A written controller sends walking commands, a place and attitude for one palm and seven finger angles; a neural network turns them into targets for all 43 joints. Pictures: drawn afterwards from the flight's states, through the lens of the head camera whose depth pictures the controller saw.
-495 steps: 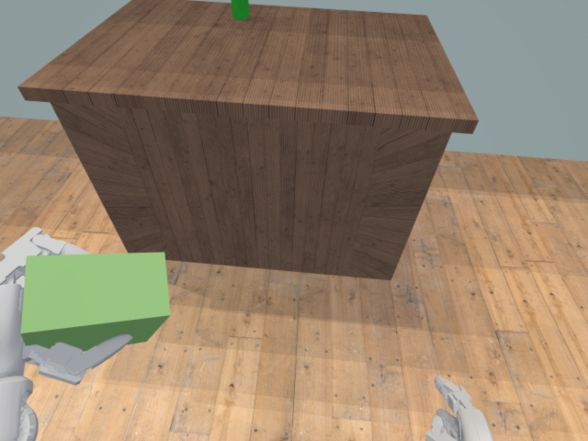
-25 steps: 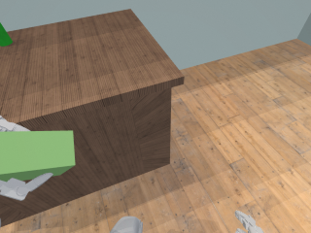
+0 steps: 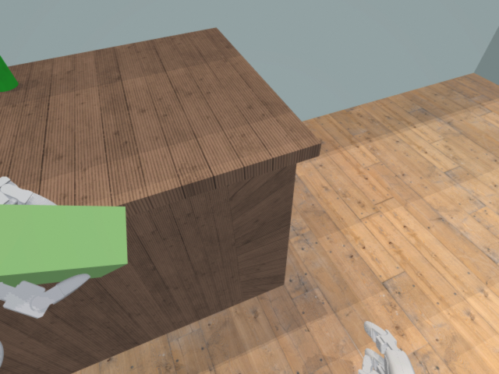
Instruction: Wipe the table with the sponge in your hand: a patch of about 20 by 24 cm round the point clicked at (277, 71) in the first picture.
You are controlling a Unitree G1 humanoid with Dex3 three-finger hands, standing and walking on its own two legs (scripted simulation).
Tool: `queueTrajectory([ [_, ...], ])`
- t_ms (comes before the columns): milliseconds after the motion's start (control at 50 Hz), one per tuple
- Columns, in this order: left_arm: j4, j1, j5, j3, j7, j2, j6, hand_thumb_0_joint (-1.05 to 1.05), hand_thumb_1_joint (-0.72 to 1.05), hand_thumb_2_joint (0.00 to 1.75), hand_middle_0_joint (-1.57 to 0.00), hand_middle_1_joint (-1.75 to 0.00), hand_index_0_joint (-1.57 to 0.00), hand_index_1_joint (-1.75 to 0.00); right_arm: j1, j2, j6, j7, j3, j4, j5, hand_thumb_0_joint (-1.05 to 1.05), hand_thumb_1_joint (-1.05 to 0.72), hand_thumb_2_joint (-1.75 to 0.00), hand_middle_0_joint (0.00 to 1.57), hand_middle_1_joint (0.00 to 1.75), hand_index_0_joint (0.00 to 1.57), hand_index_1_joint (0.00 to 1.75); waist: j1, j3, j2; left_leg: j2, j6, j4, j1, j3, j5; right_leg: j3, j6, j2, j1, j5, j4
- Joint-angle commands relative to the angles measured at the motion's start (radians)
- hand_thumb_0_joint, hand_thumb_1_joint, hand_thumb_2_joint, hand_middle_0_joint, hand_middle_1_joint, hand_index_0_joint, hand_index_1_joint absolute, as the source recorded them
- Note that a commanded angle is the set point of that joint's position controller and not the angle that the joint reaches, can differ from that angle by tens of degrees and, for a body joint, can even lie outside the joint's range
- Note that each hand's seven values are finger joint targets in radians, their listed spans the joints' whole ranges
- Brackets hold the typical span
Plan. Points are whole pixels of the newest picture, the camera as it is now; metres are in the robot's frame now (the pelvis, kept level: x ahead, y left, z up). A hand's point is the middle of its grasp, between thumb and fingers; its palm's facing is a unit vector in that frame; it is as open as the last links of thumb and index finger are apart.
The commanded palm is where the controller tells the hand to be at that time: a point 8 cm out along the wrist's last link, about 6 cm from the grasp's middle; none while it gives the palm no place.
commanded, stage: shuffle to correct the standing spot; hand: left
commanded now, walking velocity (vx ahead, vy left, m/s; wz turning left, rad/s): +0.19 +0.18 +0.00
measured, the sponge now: (77, 247) +0.22 +0.22 +0.17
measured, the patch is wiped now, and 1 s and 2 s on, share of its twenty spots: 0.00 0.00 0.00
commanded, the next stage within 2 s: come to a stop and stand still in 1.02 s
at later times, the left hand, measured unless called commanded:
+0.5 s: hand (8, 199) +0.27 +0.33 +0.19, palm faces +0.44 -0.79 -0.44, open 10.4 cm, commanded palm +0.21 +0.35 +0.20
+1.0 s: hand out of the picture +0.32 +0.39 +0.20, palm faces +0.41 -0.82 -0.39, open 10.4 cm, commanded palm +0.25 +0.43 +0.20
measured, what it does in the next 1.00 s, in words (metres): steps to the left: left foot, then right foot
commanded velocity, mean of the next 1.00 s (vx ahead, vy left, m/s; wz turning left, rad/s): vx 0.18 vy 0.10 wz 0.00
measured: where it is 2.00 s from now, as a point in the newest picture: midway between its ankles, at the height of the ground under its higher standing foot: outside the picture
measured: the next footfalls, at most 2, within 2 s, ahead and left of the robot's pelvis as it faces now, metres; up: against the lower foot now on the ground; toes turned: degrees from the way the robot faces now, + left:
left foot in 0.30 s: +0.12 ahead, +0.21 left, +0.00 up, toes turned +7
right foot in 0.54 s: +0.10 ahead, +0.00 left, +0.00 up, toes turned -6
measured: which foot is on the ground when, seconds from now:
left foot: up 0.00-0.28, down 0.30-0.54, up 0.56-0.82, down 0.84-1.00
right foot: down 0.00-0.32, up 0.34-0.52, down 0.54-0.84, up 0.86-1.00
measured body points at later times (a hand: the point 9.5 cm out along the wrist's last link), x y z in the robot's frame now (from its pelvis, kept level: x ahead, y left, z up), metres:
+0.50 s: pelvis +0.05 +0.07 +0.01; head +0.07 +0.08 +0.46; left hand +0.25 +0.37 +0.22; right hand +0.23 -0.14 -0.07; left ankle +0.08 +0.20 -0.72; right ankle +0.04 -0.01 -0.70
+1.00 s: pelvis +0.10 +0.15 +0.01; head +0.12 +0.17 +0.46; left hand +0.29 +0.44 +0.22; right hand +0.28 -0.07 -0.06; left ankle +0.14 +0.26 -0.72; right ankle +0.08 +0.04 -0.66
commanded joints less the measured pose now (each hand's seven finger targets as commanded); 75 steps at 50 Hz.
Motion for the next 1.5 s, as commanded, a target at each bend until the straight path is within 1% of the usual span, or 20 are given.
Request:
queueTrajectory([
  [0, -0.153, -0.199, -0.010, 0.046, 0.022, 0.132, -0.048, 0.00, 0.10, 1.30, -1.20, -1.60, -1.20, -1.60, -0.108, -0.158, -0.026, 0.013, -0.065, -0.117, -0.010, 0.00, -0.90, -0.90, 0.20, 0.30, 0.20, 0.30, -0.019, -0.010, -0.270, 0.029, -0.042, 0.526, -0.409, -0.173, -0.046, 0.637, -0.166, -0.426, 0.259, 0.165, -0.439],
  [120, -0.266, -0.170, 0.010, 0.084, 0.030, 0.174, -0.103, 0.00, 0.10, 1.30, -1.20, -1.60, -1.20, -1.60, -0.131, -0.104, -0.011, 0.001, -0.044, -0.113, -0.015, 0.00, -0.90, -0.90, 0.20, 0.30, 0.20, 0.30, -0.006, -0.039, -0.126, 0.079, -0.025, 0.150, -0.139, -0.060, 0.110, 0.170, -0.085, -0.262, 0.154, 0.447, -0.325],
  [240, -0.293, -0.072, -0.005, 0.123, 0.045, 0.169, -0.084, 0.00, 0.10, 1.30, -1.20, -1.60, -1.20, -1.60, -0.113, -0.101, -0.031, -0.011, -0.071, -0.144, -0.017, 0.00, -0.90, -0.90, 0.20, 0.30, 0.20, 0.30, 0.007, -0.118, -0.094, -0.018, -0.018, -0.233, 0.181, 0.081, 0.196, 0.139, -0.043, -0.187, 0.171, 0.321, -0.174],
  [260, -0.293, -0.077, -0.008, 0.126, 0.042, 0.167, -0.088, 0.00, 0.10, 1.30, -1.20, -1.60, -1.20, -1.60, -0.099, -0.114, -0.028, -0.014, -0.079, -0.148, -0.010, 0.00, -0.90, -0.90, 0.20, 0.30, 0.20, 0.30, -0.004, -0.136, -0.023, 0.004, -0.006, -0.264, 0.226, 0.035, 0.196, 0.121, -0.021, -0.160, 0.148, 0.296, -0.079],
  [300, -0.284, -0.067, -0.015, 0.107, 0.033, 0.138, -0.090, 0.00, 0.10, 1.30, -1.20, -1.60, -1.20, -1.60, -0.083, -0.153, -0.025, -0.012, -0.093, -0.159, 0.005, 0.00, -0.90, -0.90, 0.20, 0.30, 0.20, 0.30, -0.022, -0.160, 0.248, 0.272, 0.142, -0.357, 0.392, -0.370, 0.411, 0.034, 0.051, 0.014, -0.151, -0.167, 0.298],
  [360, -0.238, -0.093, -0.008, 0.146, 0.027, 0.190, -0.080, 0.00, 0.10, 1.30, -1.20, -1.60, -1.20, -1.60, -0.098, -0.141, -0.023, -0.018, -0.086, -0.140, -0.007, 0.00, -0.90, -0.90, 0.20, 0.30, 0.20, 0.30, -0.027, -0.098, 0.197, 0.285, 0.202, -0.387, 0.254, -0.367, 0.371, 0.082, 0.040, -0.017, -0.216, -0.195, 0.401],
  [480, -0.321, -0.034, -0.020, 0.085, 0.036, 0.144, -0.052, 0.00, 0.10, 1.30, -1.20, -1.60, -1.20, -1.60, -0.126, -0.133, -0.042, -0.008, -0.046, -0.147, 0.009, 0.00, -0.90, -0.90, 0.20, 0.30, 0.20, 0.30, 0.000, -0.124, 0.162, 0.149, 0.081, -0.245, 0.056, -0.106, 0.138, 0.018, 0.040, 0.024, 0.173, 0.085, -0.188],
  [500, -0.309, -0.038, -0.010, 0.106, 0.042, 0.175, -0.051, 0.00, 0.10, 1.30, -1.20, -1.60, -1.20, -1.60, -0.119, -0.120, -0.036, -0.010, -0.043, -0.145, 0.003, 0.00, -0.90, -0.90, 0.20, 0.30, 0.20, 0.30, -0.005, -0.129, 0.029, 0.104, 0.050, -0.128, -0.042, -0.087, 0.042, 0.161, 0.008, -0.057, 0.256, 0.083, -0.288],
  [520, -0.280, -0.047, -0.002, 0.118, 0.044, 0.195, -0.044, 0.00, 0.10, 1.30, -1.20, -1.60, -1.20, -1.60, -0.118, -0.103, -0.024, -0.006, -0.041, -0.154, -0.005, 0.00, -0.90, -0.90, 0.20, 0.30, 0.20, 0.30, -0.004, -0.104, -0.204, 0.000, -0.001, 0.097, -0.205, -0.017, -0.084, 0.508, -0.084, -0.256, 0.303, 0.085, -0.388],
  [540, -0.268, -0.091, -0.015, 0.128, 0.047, 0.197, -0.039, 0.00, 0.10, 1.30, -1.20, -1.60, -1.20, -1.60, -0.129, -0.115, -0.020, -0.002, -0.038, -0.155, -0.014, 0.00, -0.90, -0.90, 0.20, 0.30, 0.20, 0.30, 0.006, -0.072, -0.251, -0.007, -0.026, 0.299, -0.294, -0.061, -0.133, 0.667, -0.164, -0.397, 0.294, 0.151, -0.436],
  [660, -0.161, -0.112, -0.006, 0.088, 0.033, 0.140, -0.069, 0.00, 0.10, 1.30, -1.20, -1.60, -1.20, -1.60, -0.125, -0.098, 0.005, -0.005, -0.025, -0.114, -0.012, 0.00, -0.90, -0.90, 0.20, 0.30, 0.20, 0.30, -0.010, -0.045, -0.174, 0.062, -0.029, 0.147, -0.169, -0.083, 0.051, 0.216, -0.099, -0.249, 0.225, 0.599, -0.297],
  [760, -0.267, -0.147, -0.004, 0.041, 0.034, 0.120, -0.059, 0.00, 0.10, 1.30, -1.20, -1.60, -1.20, -1.60, -0.142, -0.105, -0.020, -0.018, -0.054, -0.138, -0.018, 0.00, -0.90, -0.90, 0.20, 0.30, 0.20, 0.30, 0.011, -0.097, -0.139, -0.023, -0.011, -0.233, 0.179, 0.060, 0.208, 0.171, -0.051, -0.170, 0.165, 0.337, -0.238],
  [780, -0.295, -0.138, -0.009, 0.039, 0.033, 0.118, -0.062, 0.00, 0.10, 1.30, -1.20, -1.60, -1.20, -1.60, -0.136, -0.117, -0.028, -0.024, -0.062, -0.143, -0.011, 0.00, -0.90, -0.90, 0.20, 0.30, 0.20, 0.30, -0.007, -0.103, -0.044, 0.005, 0.004, -0.284, 0.265, 0.007, 0.214, 0.163, -0.028, -0.147, 0.115, 0.297, -0.133],
  [820, -0.380, -0.177, -0.005, 0.039, 0.035, 0.125, -0.072, 0.00, 0.10, 1.30, -1.20, -1.60, -1.20, -1.60, -0.114, -0.158, -0.023, -0.017, -0.079, -0.157, -0.002, 0.00, -0.90, -0.90, 0.20, 0.30, 0.20, 0.30, -0.020, -0.159, 0.276, 0.256, 0.127, -0.375, 0.424, -0.369, 0.291, 0.061, 0.039, 0.009, -0.132, -0.114, 0.197],
  [880, -0.363, -0.180, -0.003, 0.117, 0.039, 0.204, -0.073, 0.00, 0.10, 1.30, -1.20, -1.60, -1.20, -1.60, -0.149, -0.122, -0.032, -0.026, -0.060, -0.148, -0.013, 0.00, -0.90, -0.90, 0.20, 0.30, 0.20, 0.30, -0.021, -0.091, 0.248, 0.313, 0.206, -0.465, 0.295, -0.484, 0.201, 0.131, 0.025, -0.001, -0.215, -0.185, 0.436],
  [980, -0.365, 0.014, -0.026, 0.107, 0.029, 0.135, -0.062, 0.00, 0.10, 1.30, -1.20, -1.60, -1.20, -1.60, -0.109, -0.131, -0.041, -0.013, -0.065, -0.145, 0.003, 0.00, -0.90, -0.90, 0.20, 0.30, 0.20, 0.30, -0.013, -0.156, 0.198, 0.215, 0.146, -0.391, 0.285, -0.233, 0.385, 0.070, 0.034, 0.026, -0.131, -0.025, 0.208],
  [1120, -0.190, -0.028, -0.026, 0.089, 0.030, 0.125, -0.010, 0.00, 0.10, 1.30, -1.20, -1.60, -1.20, -1.60, -0.119, -0.132, -0.013, -0.036, -0.032, -0.151, 0.005, 0.00, -0.90, -0.90, 0.20, 0.30, 0.20, 0.30, -0.015, -0.108, 0.087, 0.216, 0.080, -0.370, 0.116, -0.199, 0.085, 0.028, 0.035, 0.062, 0.123, 0.078, -0.217],
  [1220, -0.187, -0.167, -0.029, 0.024, 0.028, 0.109, 0.023, 0.00, 0.10, 1.30, -1.20, -1.60, -1.20, -1.60, -0.121, -0.124, -0.010, -0.027, -0.032, -0.144, 0.002, 0.00, -0.90, -0.90, 0.20, 0.30, 0.20, 0.30, -0.016, -0.041, -0.227, 0.011, -0.018, -0.060, 0.026, -0.069, -0.016, 0.460, -0.104, -0.211, 0.106, 0.061, -0.440],
  [1420, -0.292, -0.043, -0.026, 0.069, 0.048, 0.147, -0.011, 0.00, 0.10, 1.30, -1.20, -1.60, -1.20, -1.60, -0.165, -0.123, 0.008, -0.027, -0.028, -0.162, -0.003, 0.00, -0.90, -0.90, 0.20, 0.30, 0.20, 0.30, 0.003, -0.123, 0.088, 0.107, 0.013, -0.296, 0.181, -0.176, 0.429, 0.185, 0.006, -0.055, 0.245, 0.426, -0.265],
  [1480, -0.259, 0.001, -0.036, 0.086, 0.045, 0.142, -0.010, 0.00, 0.10, 1.30, -1.20, -1.60, -1.20, -1.60, -0.158, -0.122, 0.017, -0.025, -0.031, -0.161, 0.004, 0.00, -0.90, -0.90, 0.20, 0.30, 0.20, 0.30, -0.004, -0.120, 0.046, 0.090, -0.004, -0.294, 0.152, -0.156, 0.371, 0.193, 0.001, -0.060, 0.280, 0.457, -0.292],
])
